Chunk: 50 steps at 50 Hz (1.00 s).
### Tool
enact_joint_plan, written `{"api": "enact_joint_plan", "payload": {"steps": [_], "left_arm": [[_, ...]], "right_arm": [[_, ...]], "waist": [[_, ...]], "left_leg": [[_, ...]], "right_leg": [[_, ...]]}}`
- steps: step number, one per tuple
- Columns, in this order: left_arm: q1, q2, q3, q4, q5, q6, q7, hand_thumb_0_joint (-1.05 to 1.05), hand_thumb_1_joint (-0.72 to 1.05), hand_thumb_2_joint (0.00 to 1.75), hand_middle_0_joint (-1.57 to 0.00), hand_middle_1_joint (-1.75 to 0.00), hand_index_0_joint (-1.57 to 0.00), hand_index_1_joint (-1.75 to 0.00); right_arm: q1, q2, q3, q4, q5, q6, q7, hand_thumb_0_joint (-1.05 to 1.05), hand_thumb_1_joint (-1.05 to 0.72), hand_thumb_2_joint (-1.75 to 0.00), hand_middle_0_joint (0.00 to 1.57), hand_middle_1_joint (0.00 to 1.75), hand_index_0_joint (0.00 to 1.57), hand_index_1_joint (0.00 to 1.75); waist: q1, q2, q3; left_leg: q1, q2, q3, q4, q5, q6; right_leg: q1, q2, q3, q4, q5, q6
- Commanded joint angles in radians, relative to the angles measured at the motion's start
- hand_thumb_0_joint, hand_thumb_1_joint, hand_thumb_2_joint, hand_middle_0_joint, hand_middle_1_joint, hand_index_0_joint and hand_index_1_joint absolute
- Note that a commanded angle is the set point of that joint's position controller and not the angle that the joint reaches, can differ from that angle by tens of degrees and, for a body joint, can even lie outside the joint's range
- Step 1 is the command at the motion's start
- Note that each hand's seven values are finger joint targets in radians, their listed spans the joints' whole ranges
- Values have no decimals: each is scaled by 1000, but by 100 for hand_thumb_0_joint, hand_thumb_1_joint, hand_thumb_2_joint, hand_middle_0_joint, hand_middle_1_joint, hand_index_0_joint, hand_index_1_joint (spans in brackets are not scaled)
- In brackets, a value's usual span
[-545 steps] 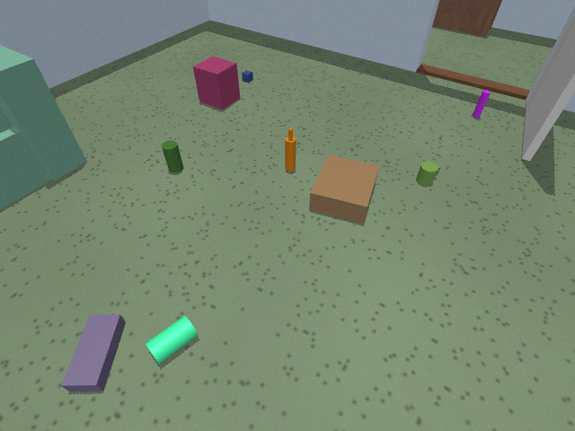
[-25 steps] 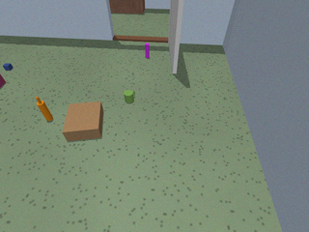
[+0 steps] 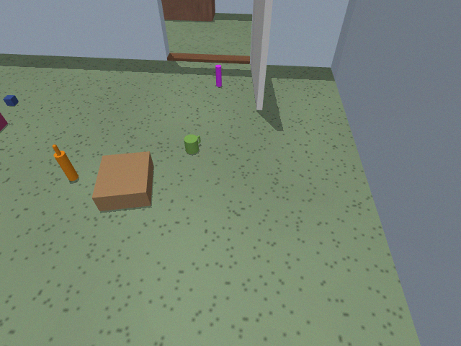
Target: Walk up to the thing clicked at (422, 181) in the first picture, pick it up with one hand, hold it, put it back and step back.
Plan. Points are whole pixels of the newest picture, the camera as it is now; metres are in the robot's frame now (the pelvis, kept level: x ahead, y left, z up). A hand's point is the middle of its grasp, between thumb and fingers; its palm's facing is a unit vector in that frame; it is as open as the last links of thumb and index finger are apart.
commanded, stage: stand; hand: left
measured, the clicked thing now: (193, 143) +1.48 +0.23 -0.74
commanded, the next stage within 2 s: walk up in 0.28 s
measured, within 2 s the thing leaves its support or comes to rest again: neither
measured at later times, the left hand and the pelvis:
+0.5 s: hand out of the picture +0.07 +0.30 -0.16, palm faces +0.05 -0.93 -0.36, open 7.4 cm; pelvis +0.04 +0.02 -0.01, yaw +2 degrees
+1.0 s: hand (120, 253) +0.39 +0.28 -0.15, palm faces -0.05 -0.93 -0.37, open 7.4 cm; pelvis +0.25 +0.01 -0.03, yaw +0 degrees
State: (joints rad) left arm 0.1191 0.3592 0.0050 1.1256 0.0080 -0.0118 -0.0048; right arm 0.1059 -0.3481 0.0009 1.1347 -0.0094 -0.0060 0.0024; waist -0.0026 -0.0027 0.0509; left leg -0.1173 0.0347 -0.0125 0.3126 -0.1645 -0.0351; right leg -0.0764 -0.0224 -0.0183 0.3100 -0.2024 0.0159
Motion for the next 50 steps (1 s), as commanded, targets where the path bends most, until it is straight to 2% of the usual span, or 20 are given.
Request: {"api": "enact_joint_plan", "payload": {"steps": [1,13,14,15,17,19,20,24,26,27,28,29,32,34,38,43,47,48,49,50], "left_arm": [[-33,219,39,-62,0,-15,11,0,90,90,-20,-30,-20,-30],[-25,209,35,-63,0,-16,13,0,90,90,-20,-30,-20,-30],[26,311,107,-114,18,-31,-18,0,90,90,-20,-30,-20,-30],[27,308,110,-107,27,-32,-29,0,90,90,-20,-30,-20,-30],[57,302,124,-130,30,-38,-40,0,90,90,-20,-30,-20,-30],[136,357,144,-126,35,-51,-37,0,90,90,-20,-30,-20,-30],[137,367,149,-145,38,-58,-35,0,90,90,-20,-30,-20,-30],[-1,347,141,-224,38,-54,-49,0,90,90,-20,-30,-20,-30],[-74,313,128,-254,28,-43,-57,0,90,90,-20,-30,-20,-30],[-42,256,110,-261,30,-37,-61,0,90,90,-20,-30,-20,-30],[-3,161,88,-281,19,-40,-59,0,90,90,-20,-30,-20,-30],[-12,231,100,-277,15,-39,-45,0,90,90,-20,-30,-20,-30],[93,284,97,-211,-4,-49,-47,0,90,90,-20,-30,-20,-30],[109,287,101,-196,-1,-46,-59,0,90,90,-20,-30,-20,-30],[38,265,97,-247,10,-41,-84,0,90,90,-20,-30,-20,-30],[-36,229,100,-291,12,-43,-93,0,90,90,-20,-30,-20,-30],[168,268,136,-245,5,-52,-74,0,90,90,-20,-30,-20,-30],[307,330,165,-224,13,-57,-59,0,90,90,-20,-30,-20,-30],[329,431,180,-249,6,-65,-49,0,90,90,-20,-30,-20,-30],[251,430,173,-273,-13,-63,-47,0,90,90,-20,-30,-20,-30]], "right_arm": [[-33,-215,-37,-56,1,-22,-10,0,-90,-90,20,30,20,30],[-32,-217,-37,-60,2,-22,-11,0,-90,-90,20,30,20,30],[31,-308,-105,-112,-15,-40,14,0,-90,-90,20,30,20,30],[16,-318,-115,-111,-24,-41,25,0,-90,-90,20,30,20,30],[-77,-275,-113,-174,-27,-41,40,0,-90,-90,20,30,20,30],[-151,-227,-109,-216,-29,-50,44,0,-90,-90,20,30,20,30],[-128,-237,-111,-220,-29,-54,43,0,-90,-90,20,30,20,30],[0,-251,-131,-208,-25,-70,69,0,-90,-90,20,30,20,30],[188,-253,-152,-157,-27,-75,61,0,-90,-90,20,30,20,30],[319,-300,-182,-112,-34,-77,46,0,-90,-90,20,30,20,30],[437,-414,-208,-110,-52,-86,30,0,-90,-90,20,30,20,30],[332,-454,-205,-167,-34,-93,32,0,-90,-90,20,30,20,30],[140,-330,-155,-249,-7,-97,27,0,-90,-90,20,30,20,30],[145,-312,-142,-257,-5,-103,27,0,-90,-90,20,30,20,30],[177,-323,-145,-278,-5,-108,32,0,-90,-90,20,30,20,30],[195,-335,-146,-302,-1,-98,30,0,-90,-90,20,30,20,30],[199,-297,-130,-331,0,-88,18,0,-90,-90,20,30,20,30],[242,-246,-112,-335,0,-87,20,0,-90,-90,20,30,20,30],[294,-203,-96,-363,16,-85,19,0,-90,-90,20,30,20,30],[235,-296,-119,-340,4,-75,9,0,-90,-90,20,30,20,30]], "waist": [[2,12,-70],[4,2,-77],[7,-8,-190],[19,21,-99],[65,-17,60],[130,-173,111],[117,-136,94],[23,-190,63],[-87,-112,8],[-150,80,-71],[-188,385,-95],[-139,240,-59],[-8,80,41],[-8,124,72],[-28,133,82],[-33,147,29],[93,-6,-91],[155,-177,-165],[127,-346,-201],[120,-195,-131]], "left_leg": [[26,96,-76,-38,144,39],[44,98,-72,-25,191,42],[28,57,-72,61,-376,121],[-99,65,-98,74,-522,131],[-355,55,-82,166,-453,120],[-582,14,30,448,-278,61],[-606,49,-17,465,-293,57],[-302,66,-4,305,-296,55],[20,14,84,133,-61,28],[308,-13,56,114,-82,36],[408,233,-402,-110,-494,114],[246,383,-681,-202,-663,219],[108,287,-330,-116,-349,220],[10,253,-209,-156,-238,217],[41,243,-96,-162,-98,251],[32,198,8,-52,159,197],[-101,126,87,366,331,150],[-231,53,118,661,168,116],[-488,-91,101,900,-327,82],[-495,-14,-36,994,-363,83]], "right_leg": [[-18,-113,81,-49,121,-37],[-14,-111,76,-43,172,-34],[23,-65,66,43,-347,-77],[-35,-92,115,72,-496,-100],[-43,-157,223,24,-555,-146],[105,-349,455,-174,-496,-263],[144,-381,477,-195,-445,-292],[-54,-249,228,-126,-362,-218],[-243,-153,64,68,-292,-155],[-424,-79,-12,346,-248,-124],[-673,96,-36,716,-385,-78],[-675,74,145,810,-374,-79],[-596,-48,186,767,-162,-62],[-517,-62,138,677,-115,-28],[-499,-88,54,478,-55,-2],[-317,-45,-43,292,92,-47],[73,14,-78,237,26,-91],[219,-76,73,175,-151,-112],[330,-385,632,-37,-327,-246],[176,-426,730,-86,-417,-311]]}}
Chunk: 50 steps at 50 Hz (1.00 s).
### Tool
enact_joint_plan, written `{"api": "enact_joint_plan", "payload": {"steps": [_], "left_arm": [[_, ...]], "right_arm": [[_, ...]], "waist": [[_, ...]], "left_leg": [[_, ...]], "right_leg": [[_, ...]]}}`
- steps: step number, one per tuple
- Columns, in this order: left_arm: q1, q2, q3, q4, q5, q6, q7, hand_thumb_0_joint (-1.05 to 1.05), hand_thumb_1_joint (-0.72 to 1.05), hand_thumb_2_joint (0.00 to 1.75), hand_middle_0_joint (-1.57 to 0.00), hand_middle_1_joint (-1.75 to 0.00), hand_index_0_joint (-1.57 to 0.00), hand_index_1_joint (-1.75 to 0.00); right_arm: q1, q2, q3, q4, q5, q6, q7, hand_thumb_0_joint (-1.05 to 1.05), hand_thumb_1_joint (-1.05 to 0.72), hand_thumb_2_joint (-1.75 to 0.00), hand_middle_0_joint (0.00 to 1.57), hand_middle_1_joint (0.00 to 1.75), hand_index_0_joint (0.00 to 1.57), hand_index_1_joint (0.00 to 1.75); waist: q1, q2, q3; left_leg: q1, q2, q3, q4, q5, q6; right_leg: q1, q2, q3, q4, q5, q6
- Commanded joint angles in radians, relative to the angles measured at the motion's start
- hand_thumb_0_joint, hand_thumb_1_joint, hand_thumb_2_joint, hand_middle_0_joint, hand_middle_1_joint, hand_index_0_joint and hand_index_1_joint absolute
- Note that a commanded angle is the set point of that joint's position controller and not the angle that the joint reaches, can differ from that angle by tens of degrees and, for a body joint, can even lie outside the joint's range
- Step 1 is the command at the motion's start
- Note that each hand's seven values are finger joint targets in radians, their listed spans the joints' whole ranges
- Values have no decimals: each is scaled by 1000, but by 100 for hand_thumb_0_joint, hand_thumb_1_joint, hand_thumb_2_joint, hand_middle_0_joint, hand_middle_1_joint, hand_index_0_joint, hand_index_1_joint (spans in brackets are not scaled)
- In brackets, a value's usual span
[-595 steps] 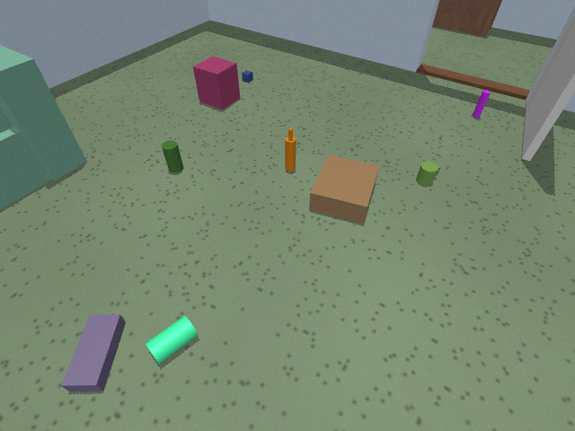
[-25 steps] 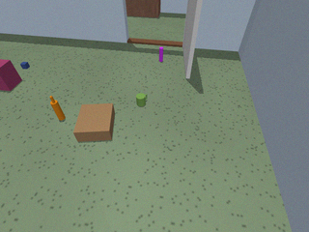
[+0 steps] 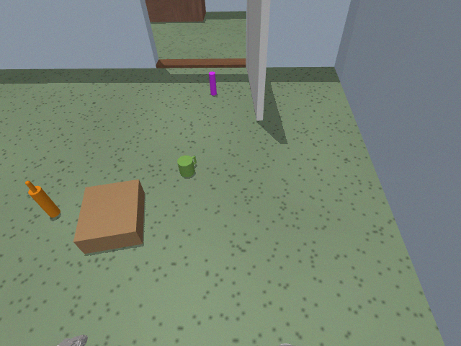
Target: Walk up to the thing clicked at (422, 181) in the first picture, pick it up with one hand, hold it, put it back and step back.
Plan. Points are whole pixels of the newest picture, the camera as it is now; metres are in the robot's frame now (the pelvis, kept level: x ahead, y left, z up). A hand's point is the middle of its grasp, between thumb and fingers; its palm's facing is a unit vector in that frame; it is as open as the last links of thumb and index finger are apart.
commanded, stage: walk up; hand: left
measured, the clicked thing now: (188, 164) +1.23 +0.23 -0.70
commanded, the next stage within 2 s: none
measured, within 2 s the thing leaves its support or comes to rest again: neither
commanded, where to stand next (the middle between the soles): +0.83 +0.00 m, yaw +0 degrees
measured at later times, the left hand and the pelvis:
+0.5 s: hand (88, 306) +0.27 +0.31 -0.14, palm faces -0.05 -0.94 -0.35, open 7.4 cm; pelvis +0.24 +0.03 +0.01, yaw -1 degrees
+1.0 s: hand (131, 198) +0.52 +0.25 -0.09, palm faces -0.02 -0.91 -0.40, open 7.4 cm; pelvis +0.44 -0.02 +0.02, yaw -1 degrees
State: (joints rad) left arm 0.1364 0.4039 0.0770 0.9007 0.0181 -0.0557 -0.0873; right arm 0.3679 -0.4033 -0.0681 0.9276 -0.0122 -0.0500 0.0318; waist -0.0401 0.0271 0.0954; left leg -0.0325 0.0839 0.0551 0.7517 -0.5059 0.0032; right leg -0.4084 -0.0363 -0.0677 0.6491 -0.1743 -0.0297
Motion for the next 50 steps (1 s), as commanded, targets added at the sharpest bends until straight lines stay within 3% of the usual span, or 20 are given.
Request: {"api": "enact_joint_plan", "payload": {"steps": [1,5,9,14,16,18,19,20,21,24,26,30,36,38,39,40,41,42,46,50], "left_arm": [[172,349,92,-61,-32,-17,39,0,90,90,-20,-30,-20,-30],[85,247,61,-86,-20,-36,43,0,90,90,-20,-30,-20,-30],[87,263,64,-119,-11,-49,37,0,90,90,-20,-30,-20,-30],[129,274,60,-131,-8,-45,27,0,90,90,-20,-30,-20,-30],[104,289,58,-135,-8,-39,27,0,90,90,-20,-30,-20,-30],[109,236,34,-147,4,-37,32,0,90,90,-20,-30,-20,-30],[161,169,11,-148,-7,-33,37,0,90,90,-20,-30,-20,-30],[208,156,12,-143,-23,-27,43,0,90,90,-20,-30,-20,-30],[176,260,29,-118,-11,-22,61,0,90,90,-20,-30,-20,-30],[226,249,26,-59,-27,-20,53,0,90,90,-20,-30,-20,-30],[245,234,28,-45,-22,-12,37,0,90,90,-20,-30,-20,-30],[144,206,24,-86,-5,-6,14,0,90,90,-20,-30,-20,-30],[120,187,39,-81,-2,-18,6,0,90,90,-20,-30,-20,-30],[234,232,63,-47,-2,-30,19,0,90,90,-20,-30,-20,-30],[316,292,90,-32,3,-41,32,0,90,90,-20,-30,-20,-30],[348,388,104,-62,-2,-51,44,0,90,90,-20,-30,-20,-30],[315,393,94,-68,-14,-48,45,0,90,90,-20,-30,-20,-30],[272,360,87,-78,-25,-43,50,0,90,90,-20,-30,-20,-30],[161,269,57,-107,-20,-47,57,0,90,90,-20,-30,-20,-30],[178,274,60,-131,-8,-52,53,0,90,90,-20,-30,-20,-30]], "right_arm": [[-44,-260,-54,-110,15,-31,-17,0,-90,-90,20,30,20,30],[23,-216,-49,-69,4,-27,13,0,-90,-90,20,30,20,30],[-32,-197,-59,-89,-14,-20,37,0,-90,-90,20,30,20,30],[-141,-179,-59,-129,-15,-42,42,0,-90,-90,20,30,20,30],[-110,-184,-63,-120,-15,-47,39,0,-90,-90,20,30,20,30],[67,-247,-88,-68,-18,-58,22,0,-90,-90,20,30,20,30],[177,-318,-108,-53,-33,-66,7,0,-90,-90,20,30,20,30],[156,-383,-118,-91,-23,-71,1,0,-90,-90,20,30,20,30],[99,-381,-119,-106,10,-66,2,0,-90,-90,20,30,20,30],[-24,-276,-73,-139,16,-64,-8,0,-90,-90,20,30,20,30],[-53,-266,-66,-144,13,-67,-5,0,-90,-90,20,30,20,30],[-36,-290,-71,-162,4,-68,-3,0,-90,-90,20,30,20,30],[-60,-285,-68,-176,12,-53,1,0,-90,-90,20,30,20,30],[-67,-243,-51,-190,10,-45,-1,0,-90,-90,20,30,20,30],[-10,-171,-26,-190,10,-44,-1,0,-90,-90,20,30,20,30],[5,-141,-12,-213,18,-41,-1,0,-90,-90,20,30,20,30],[-59,-237,-38,-188,6,-29,-16,0,-90,-90,20,30,20,30],[-62,-251,-42,-167,15,-27,-17,0,-90,-90,20,30,20,30],[26,-221,-43,-102,12,-23,7,0,-90,-90,20,30,20,30],[-61,-199,-44,-122,-5,-18,29,0,-90,-90,20,30,20,30]], "waist": [[130,-119,-94],[49,-160,-4],[55,-171,0],[89,-132,-43],[51,-121,-49],[-50,35,-139],[-97,256,-193],[-69,301,-181],[-52,130,-155],[29,88,-64],[43,133,-47],[13,132,-31],[42,113,-60],[112,-19,-117],[148,-244,-165],[148,-371,-181],[154,-232,-122],[132,-152,-74],[52,-189,-50],[78,-185,-28]], "left_leg": [[-563,-30,-151,564,56,51],[-478,34,-105,331,204,33],[-468,41,-44,75,228,-14],[-365,15,6,-153,367,-11],[-246,1,29,-184,375,-1],[44,-33,10,-202,261,40],[154,112,-213,-351,44,93],[218,353,-721,-535,-46,177],[120,381,-728,-524,-24,235],[-42,241,-314,-471,258,180],[-142,209,-197,-494,323,187],[-111,218,-137,-491,349,238],[-203,162,-51,-359,356,178],[-303,120,-23,-130,366,135],[-410,29,47,161,298,92],[-625,-104,38,385,-6,41],[-638,-62,-76,466,-46,39],[-639,-31,-134,478,27,40],[-517,13,-91,292,170,21],[-493,22,-41,59,194,-4]], "right_leg": [[399,-374,639,-425,-423,-259],[176,-215,295,-437,-232,-190],[143,-201,196,-455,-256,-204],[182,-186,145,-378,-180,-175],[117,-190,133,-319,-180,-161],[4,-128,76,-11,-3,-114],[-111,-33,-4,335,-37,-66],[-335,120,48,488,-343,-22],[-309,39,172,564,-347,-33],[-222,-43,183,479,-196,-18],[-135,-54,138,402,-165,5],[-146,-85,68,181,-127,28],[102,-18,-28,-27,21,2],[340,9,-7,-86,-25,-19],[458,-100,173,-210,-216,-48],[541,-376,668,-397,-329,-160],[433,-418,743,-407,-338,-235],[388,-380,623,-383,-251,-236],[237,-232,265,-369,-39,-190],[189,-228,189,-397,-138,-214]]}}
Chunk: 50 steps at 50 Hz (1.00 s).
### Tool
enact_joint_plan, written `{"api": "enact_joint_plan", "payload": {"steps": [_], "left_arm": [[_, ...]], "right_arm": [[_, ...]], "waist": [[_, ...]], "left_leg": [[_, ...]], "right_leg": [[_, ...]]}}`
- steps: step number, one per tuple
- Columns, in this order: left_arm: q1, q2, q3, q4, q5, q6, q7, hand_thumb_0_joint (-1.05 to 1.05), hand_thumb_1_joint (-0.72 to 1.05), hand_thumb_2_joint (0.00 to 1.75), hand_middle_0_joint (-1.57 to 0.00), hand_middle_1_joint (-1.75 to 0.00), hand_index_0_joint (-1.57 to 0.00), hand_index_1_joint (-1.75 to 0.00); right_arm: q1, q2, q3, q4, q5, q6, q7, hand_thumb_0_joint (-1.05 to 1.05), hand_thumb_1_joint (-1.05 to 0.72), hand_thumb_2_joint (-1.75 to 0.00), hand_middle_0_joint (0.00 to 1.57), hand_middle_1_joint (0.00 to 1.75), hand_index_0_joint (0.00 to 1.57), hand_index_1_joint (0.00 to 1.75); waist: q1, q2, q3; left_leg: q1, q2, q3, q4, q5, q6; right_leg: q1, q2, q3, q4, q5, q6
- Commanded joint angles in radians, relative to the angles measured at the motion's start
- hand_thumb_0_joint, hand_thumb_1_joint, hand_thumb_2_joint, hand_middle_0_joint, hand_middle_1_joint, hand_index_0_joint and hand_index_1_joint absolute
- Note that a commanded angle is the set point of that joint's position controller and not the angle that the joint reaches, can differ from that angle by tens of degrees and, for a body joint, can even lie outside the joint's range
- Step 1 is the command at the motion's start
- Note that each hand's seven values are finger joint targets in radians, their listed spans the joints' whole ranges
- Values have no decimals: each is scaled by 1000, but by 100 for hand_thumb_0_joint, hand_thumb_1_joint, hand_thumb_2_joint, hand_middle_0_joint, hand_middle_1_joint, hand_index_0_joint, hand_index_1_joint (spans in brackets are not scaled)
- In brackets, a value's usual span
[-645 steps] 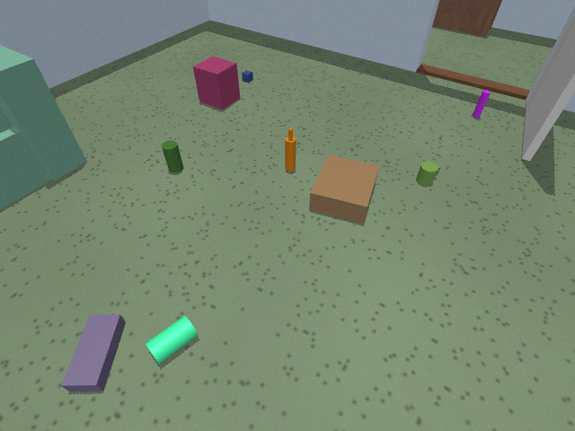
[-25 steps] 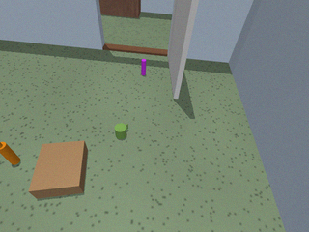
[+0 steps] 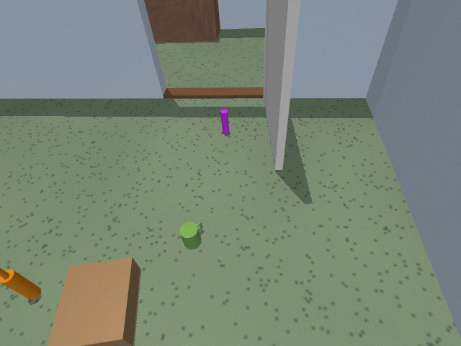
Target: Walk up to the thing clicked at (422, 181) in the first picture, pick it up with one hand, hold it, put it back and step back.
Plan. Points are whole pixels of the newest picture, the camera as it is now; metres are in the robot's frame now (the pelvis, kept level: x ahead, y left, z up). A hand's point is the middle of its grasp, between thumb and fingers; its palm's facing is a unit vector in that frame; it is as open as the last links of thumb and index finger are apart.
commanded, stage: walk up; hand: left
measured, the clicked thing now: (192, 232) +0.78 +0.25 -0.72
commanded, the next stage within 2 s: none
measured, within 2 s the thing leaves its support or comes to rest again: neither
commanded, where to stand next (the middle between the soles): +0.39 +0.02 m, yaw +1 degrees
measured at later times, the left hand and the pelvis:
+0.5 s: hand (109, 313) +0.24 +0.29 -0.14, palm faces -0.08 -0.93 -0.36, open 7.4 cm; pelvis +0.18 +0.01 +0.00, yaw +0 degrees
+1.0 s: hand (120, 271) +0.35 +0.30 -0.16, palm faces -0.02 -0.91 -0.40, open 7.4 cm; pelvis +0.29 +0.02 -0.02, yaw +0 degrees
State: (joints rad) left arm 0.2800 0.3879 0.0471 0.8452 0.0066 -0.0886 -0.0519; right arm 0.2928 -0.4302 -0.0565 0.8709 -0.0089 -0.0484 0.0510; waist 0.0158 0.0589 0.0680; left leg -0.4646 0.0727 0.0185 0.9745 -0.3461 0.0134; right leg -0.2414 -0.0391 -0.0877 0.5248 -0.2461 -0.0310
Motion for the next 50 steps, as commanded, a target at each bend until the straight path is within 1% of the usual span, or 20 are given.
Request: {"api": "enact_joint_plan", "payload": {"steps": [1,5,8,9,10,11,13,16,21,27,28,29,30,35,42,45,46,47,48,50], "left_arm": [[41,296,91,-79,5,-20,16,0,90,90,-20,-30,-20,-30],[7,305,86,-97,3,-15,11,0,90,90,-20,-30,-20,-30],[7,272,62,-97,7,-2,9,0,90,90,-20,-30,-20,-30],[29,229,46,-103,9,0,11,0,90,90,-20,-30,-20,-30],[55,153,30,-113,-4,3,8,0,90,90,-20,-30,-20,-30],[39,255,59,-84,-3,15,28,0,90,90,-20,-30,-20,-30],[40,268,53,-58,-7,17,33,0,90,90,-20,-30,-20,-30],[101,252,56,-13,-7,22,19,0,90,90,-20,-30,-20,-30],[25,214,58,-40,6,25,-8,0,90,90,-20,-30,-20,-30],[144,244,87,21,9,-7,9,0,90,90,-20,-30,-20,-30],[220,301,108,32,15,-16,21,0,90,90,-20,-30,-20,-30],[237,394,122,3,13,-26,33,0,90,90,-20,-30,-20,-30],[170,409,116,-15,3,-20,29,0,90,90,-20,-30,-20,-30],[47,312,83,-39,-4,-20,41,0,90,90,-20,-30,-20,-30],[-15,275,48,-44,0,1,59,0,90,90,-20,-30,-20,-30],[-23,219,17,-38,-15,25,64,0,90,90,-20,-30,-20,-30],[18,177,4,-57,-8,28,56,0,90,90,-20,-30,-20,-30],[37,200,9,-40,-17,40,61,0,90,90,-20,-30,-20,-30],[28,249,26,-9,-2,47,70,0,90,90,-20,-30,-20,-30],[36,252,32,18,-2,45,66,0,90,90,-20,-30,-20,-30]], "right_arm": [[-2,-164,-55,-74,-12,-24,13,0,-90,-90,20,30,20,30],[-17,-160,-61,-75,-9,-41,15,0,-90,-90,20,30,20,30],[66,-186,-77,-42,-15,-49,5,0,-90,-90,20,30,20,30],[158,-234,-92,-21,-17,-57,-7,0,-90,-90,20,30,20,30],[216,-339,-118,-33,-24,-64,-17,0,-90,-90,20,30,20,30],[206,-359,-122,-51,2,-63,-17,0,-90,-90,20,30,20,30],[119,-296,-97,-72,11,-58,-26,0,-90,-90,20,30,20,30],[47,-250,-74,-82,8,-61,-31,0,-90,-90,20,30,20,30],[58,-274,-83,-105,-2,-58,-24,0,-90,-90,20,30,20,30],[15,-202,-52,-138,4,-31,-14,0,-90,-90,20,30,20,30],[31,-142,-31,-147,4,-30,-15,0,-90,-90,20,30,20,30],[34,-100,-15,-166,4,-23,-17,0,-90,-90,20,30,20,30],[-5,-207,-48,-147,-7,-11,-29,0,-90,-90,20,30,20,30],[88,-197,-56,-50,-2,-2,-10,0,-90,-90,20,30,20,30],[-1,-125,-41,-26,2,11,-22,0,-90,-90,20,30,20,30],[22,-176,-51,3,-4,-3,-41,0,-90,-90,20,30,20,30],[83,-251,-73,-2,-13,-11,-41,0,-90,-90,20,30,20,30],[62,-324,-84,-15,-2,-11,-38,0,-90,-90,20,30,20,30],[36,-339,-95,-14,0,-6,-35,0,-90,-90,20,30,20,30],[-44,-278,-74,-31,-7,-1,-42,0,-90,-90,20,30,20,30]], "waist": [[28,-212,-12],[10,-175,-43],[-53,-99,-51],[-99,41,-91],[-117,288,-114],[-120,159,-92],[-63,21,-22],[-19,82,-14],[-44,122,-21],[45,-34,-93],[93,-238,-107],[89,-381,-87],[75,-246,-32],[-8,-219,4],[-11,-215,-74],[-41,-80,-103],[-51,90,-155],[-52,142,-132],[-55,124,-94],[-26,106,-39]], "left_leg": [[-46,32,-1,-221,60,-14],[99,8,34,-375,162,-2],[354,-50,83,-397,126,17],[479,-6,-20,-487,-26,53],[583,267,-508,-672,-215,147],[523,373,-710,-744,-250,260],[418,315,-487,-700,-16,247],[267,224,-221,-681,161,200],[270,217,-148,-683,109,233],[64,105,-19,-370,52,132],[-74,22,51,-99,-3,91],[-274,-89,62,129,-190,35],[-267,-32,-52,179,-222,26],[-115,39,-54,20,-14,6],[170,-20,37,-299,163,-5],[348,-6,-14,-463,312,34],[396,159,-242,-541,183,87],[369,305,-498,-673,-64,212],[315,330,-558,-699,-202,265],[248,245,-407,-671,-186,227]], "right_leg": [[38,-231,209,-256,-64,-211],[6,-229,166,-188,-53,-178],[-164,-178,102,-18,-73,-125],[-235,-120,49,222,4,-95],[-459,27,-22,541,-191,-17],[-481,30,103,639,-323,-25],[-462,-25,184,679,-207,-23],[-322,-71,142,524,-128,-2],[-256,-74,76,277,-70,20],[175,26,16,17,30,0],[286,-86,211,-95,-164,-39],[300,-364,700,-303,-365,-151],[196,-429,778,-306,-404,-253],[29,-241,315,-227,-26,-188],[-82,-200,128,-26,400,-158],[-190,-130,98,143,198,-70],[-254,-43,36,297,-108,-25],[-328,52,23,402,-371,-10],[-325,-3,97,483,-390,-8],[-324,-30,120,452,-321,-7]]}}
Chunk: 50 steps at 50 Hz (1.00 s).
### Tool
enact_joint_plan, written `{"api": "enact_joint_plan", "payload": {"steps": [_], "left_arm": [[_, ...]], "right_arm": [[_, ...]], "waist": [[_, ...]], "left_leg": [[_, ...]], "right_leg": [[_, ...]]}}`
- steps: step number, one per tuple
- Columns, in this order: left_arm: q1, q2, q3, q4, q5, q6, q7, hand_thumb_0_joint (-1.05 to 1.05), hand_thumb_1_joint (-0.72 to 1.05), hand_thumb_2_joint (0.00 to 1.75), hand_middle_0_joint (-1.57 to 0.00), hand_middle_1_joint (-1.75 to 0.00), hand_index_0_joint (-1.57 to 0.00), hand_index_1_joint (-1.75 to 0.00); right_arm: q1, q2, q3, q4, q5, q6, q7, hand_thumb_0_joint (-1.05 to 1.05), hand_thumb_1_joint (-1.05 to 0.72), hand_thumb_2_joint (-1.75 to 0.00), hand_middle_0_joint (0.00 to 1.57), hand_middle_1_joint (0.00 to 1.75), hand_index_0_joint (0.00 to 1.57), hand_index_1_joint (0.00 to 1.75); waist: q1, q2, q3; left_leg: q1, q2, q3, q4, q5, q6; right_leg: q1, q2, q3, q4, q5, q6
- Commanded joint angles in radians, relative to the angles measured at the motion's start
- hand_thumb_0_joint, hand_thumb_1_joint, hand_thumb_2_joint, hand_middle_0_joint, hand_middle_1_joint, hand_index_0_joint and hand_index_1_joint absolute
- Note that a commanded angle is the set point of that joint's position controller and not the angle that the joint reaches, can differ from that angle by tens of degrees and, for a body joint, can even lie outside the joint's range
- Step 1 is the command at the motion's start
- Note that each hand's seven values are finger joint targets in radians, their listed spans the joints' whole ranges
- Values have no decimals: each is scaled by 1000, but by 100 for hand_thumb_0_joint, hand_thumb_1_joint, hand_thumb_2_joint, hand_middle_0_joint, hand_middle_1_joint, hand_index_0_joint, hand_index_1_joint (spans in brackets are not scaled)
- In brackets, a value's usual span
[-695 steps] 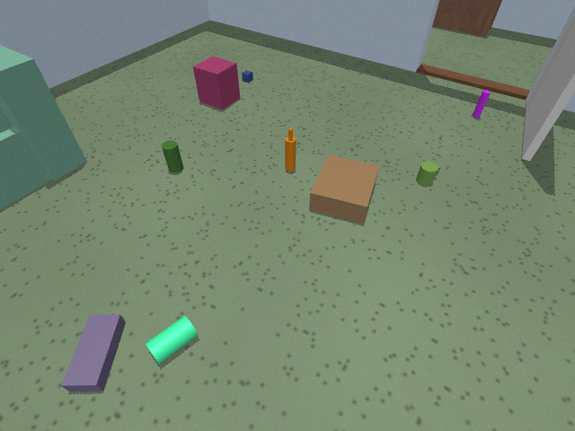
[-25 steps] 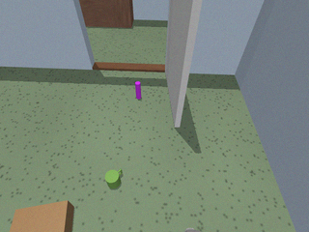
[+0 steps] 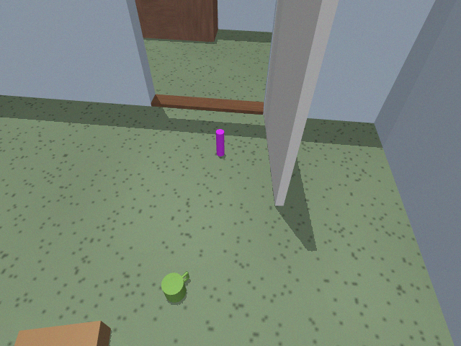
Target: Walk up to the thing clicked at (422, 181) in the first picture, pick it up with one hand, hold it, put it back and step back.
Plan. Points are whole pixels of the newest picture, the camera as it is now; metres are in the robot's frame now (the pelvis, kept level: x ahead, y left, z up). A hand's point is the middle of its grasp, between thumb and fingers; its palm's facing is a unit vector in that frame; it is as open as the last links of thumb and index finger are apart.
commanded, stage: walk up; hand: left
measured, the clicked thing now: (177, 284) +0.49 +0.23 -0.70
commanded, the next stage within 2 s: stand in 1.42 s
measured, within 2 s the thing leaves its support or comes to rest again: neither
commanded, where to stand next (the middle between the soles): +0.10 +0.00 m, yaw +0 degrees
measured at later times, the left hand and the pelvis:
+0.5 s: hand out of the picture +0.14 +0.26 -0.13, palm faces -0.01 -0.93 -0.38, open 7.4 cm; pelvis +0.05 -0.01 +0.02, yaw +0 degrees
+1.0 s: hand out of the picture +0.15 +0.26 -0.13, palm faces -0.02 -0.94 -0.34, open 7.4 cm; pelvis +0.07 +0.00 +0.03, yaw +0 degrees
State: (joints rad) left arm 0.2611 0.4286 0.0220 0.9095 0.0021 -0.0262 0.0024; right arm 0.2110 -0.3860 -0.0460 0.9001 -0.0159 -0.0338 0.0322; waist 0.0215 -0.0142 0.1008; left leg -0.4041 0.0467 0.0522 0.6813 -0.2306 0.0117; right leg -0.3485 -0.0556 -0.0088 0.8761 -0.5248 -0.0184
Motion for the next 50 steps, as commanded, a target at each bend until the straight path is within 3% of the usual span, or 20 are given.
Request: {"api": "enact_joint_plan", "payload": {"steps": [1,3,5,7,8,9,10,11,12,13,14,15,16,17,19,21,26,31,36,50], "left_arm": [[94,206,59,-21,0,-20,9,0,90,90,-20,-30,-20,-30],[118,188,61,7,9,-28,1,0,90,90,-20,-30,-20,-30],[122,163,68,33,16,-30,1,0,90,90,-20,-30,-20,-30],[124,172,75,37,28,-37,13,0,90,90,-20,-30,-20,-30],[77,219,86,18,39,-44,18,0,90,90,-20,-30,-20,-30],[4,284,89,3,39,-46,17,0,90,90,-20,-30,-20,-30],[-61,283,87,-12,32,-46,13,0,90,90,-20,-30,-20,-30],[-85,246,73,-10,22,-49,14,0,90,90,-20,-30,-20,-30],[-103,228,65,-2,17,-49,16,0,90,90,-20,-30,-20,-30],[-115,214,57,1,12,-47,13,0,90,90,-20,-30,-20,-30],[-109,184,46,8,6,-46,9,0,90,90,-20,-30,-20,-30],[-81,167,42,20,-4,-41,7,0,90,90,-20,-30,-20,-30],[-59,167,41,33,-6,-37,7,0,90,90,-20,-30,-20,-30],[-63,173,41,50,-4,-38,10,0,90,90,-20,-30,-20,-30],[-110,178,41,63,-4,-36,11,0,90,90,-20,-30,-20,-30],[-120,180,36,73,-7,-32,12,0,90,90,-20,-30,-20,-30],[-169,168,26,111,-8,-25,12,0,90,90,-20,-30,-20,-30],[-218,160,19,138,-4,-18,7,0,90,90,-20,-30,-20,-30],[-245,157,22,159,2,-18,4,0,90,90,-20,-30,-20,-30],[-242,146,25,186,5,-11,1,0,90,90,-20,-30,-20,-30]], "right_arm": [[13,-319,-81,-62,-3,-14,-23,0,-90,-90,20,30,20,30],[-32,-293,-68,-70,-5,-9,-18,0,-90,-90,20,30,20,30],[-60,-273,-54,-74,-3,2,-15,0,-90,-90,20,30,20,30],[-82,-212,-27,-75,7,13,-14,0,-90,-90,20,30,20,30],[-57,-156,-10,-73,14,15,-15,0,-90,-90,20,30,20,30],[-83,-157,-14,-59,13,19,-21,0,-90,-90,20,30,20,30],[-73,-197,-26,-35,8,18,-27,0,-90,-90,20,30,20,30],[-61,-196,-21,-13,16,11,-25,0,-90,-90,20,30,20,30],[-42,-178,-15,8,21,1,-26,0,-90,-90,20,30,20,30],[-10,-180,-14,33,22,-10,-29,0,-90,-90,20,30,20,30],[0,-203,-22,47,19,-19,-33,0,-90,-90,20,30,20,30],[-36,-231,-24,42,13,-22,-32,0,-90,-90,20,30,20,30],[-77,-243,-19,40,18,-24,-28,0,-90,-90,20,30,20,30],[-92,-229,-12,52,24,-21,-25,0,-90,-90,20,30,20,30],[-94,-214,-6,76,25,-13,-28,0,-90,-90,20,30,20,30],[-97,-218,-3,98,23,-12,-32,0,-90,-90,20,30,20,30],[-141,-202,5,133,24,-4,-31,0,-90,-90,20,30,20,30],[-182,-199,9,164,18,1,-28,0,-90,-90,20,30,20,30],[-194,-197,8,183,14,-4,-29,0,-90,-90,20,30,20,30],[-191,-189,8,195,11,-2,-33,0,-90,-90,20,30,20,30]], "waist": [[-16,225,-71],[-12,222,-94],[7,190,-98],[31,113,-113],[13,-41,-92],[-2,-130,-36],[-14,-89,1],[-30,-46,-2],[-44,-61,-30],[-58,-70,-81],[-57,-53,-142],[-26,-9,-163],[-1,0,-169],[3,-3,-167],[-16,0,-147],[-18,32,-169],[-15,13,-158],[-15,27,-106],[-21,22,-144],[-22,34,-147]], "left_leg": [[154,253,-388,-369,-295,215],[82,214,-300,-332,-229,199],[-25,180,-226,-285,-245,160],[-87,140,-165,-169,-294,101],[-129,68,-108,-41,-263,46],[-115,-22,-32,75,-292,12],[-58,9,-82,112,-277,10],[-27,12,-87,53,-235,12],[21,13,-70,-50,-132,15],[145,17,-66,-131,39,17],[233,50,-126,-154,200,33],[228,96,-196,-176,244,59],[194,122,-220,-176,219,82],[189,113,-195,-161,258,73],[184,75,-144,-164,270,47],[211,73,-138,-183,280,47],[234,78,-142,-233,249,41],[221,78,-152,-320,128,28],[260,75,-133,-334,201,22],[288,73,-128,-363,220,14]], "right_leg": [[-171,-24,24,47,1,-18],[-47,-3,-7,-77,56,-12],[111,40,-50,-205,151,-9],[203,23,3,-367,198,-25],[168,-102,240,-496,61,-71],[26,-265,471,-611,-127,-158],[-24,-288,457,-583,-44,-198],[4,-242,353,-530,138,-181],[47,-194,258,-466,317,-148],[25,-162,176,-406,467,-109],[27,-117,111,-350,563,-69],[47,-57,64,-327,508,-33],[89,-29,46,-351,388,-19],[129,-40,51,-372,387,-24],[148,-63,68,-387,461,-37],[162,-74,64,-389,500,-42],[184,-72,59,-458,448,-29],[182,-67,60,-537,335,-18],[238,-74,47,-563,424,-8],[253,-73,38,-592,423,1]]}}
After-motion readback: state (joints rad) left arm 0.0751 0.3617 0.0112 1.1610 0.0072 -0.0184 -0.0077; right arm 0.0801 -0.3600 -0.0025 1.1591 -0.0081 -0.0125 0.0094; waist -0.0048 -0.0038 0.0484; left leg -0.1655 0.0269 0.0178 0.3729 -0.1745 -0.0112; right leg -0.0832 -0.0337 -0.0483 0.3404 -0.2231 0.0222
